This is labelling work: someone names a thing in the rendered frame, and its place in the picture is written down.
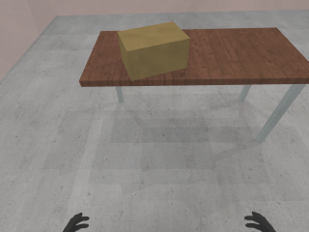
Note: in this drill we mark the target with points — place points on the robot right hand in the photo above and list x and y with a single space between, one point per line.
263 225

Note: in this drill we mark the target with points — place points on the carton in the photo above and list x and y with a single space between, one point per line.
152 50

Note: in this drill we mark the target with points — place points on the robot left hand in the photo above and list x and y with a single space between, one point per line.
72 227

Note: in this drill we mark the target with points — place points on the table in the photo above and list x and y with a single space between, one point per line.
219 56

